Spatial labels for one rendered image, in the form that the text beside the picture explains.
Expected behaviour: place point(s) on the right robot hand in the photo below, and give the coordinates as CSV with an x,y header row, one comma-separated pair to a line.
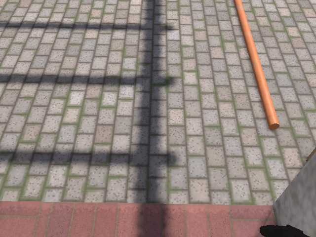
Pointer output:
x,y
281,231

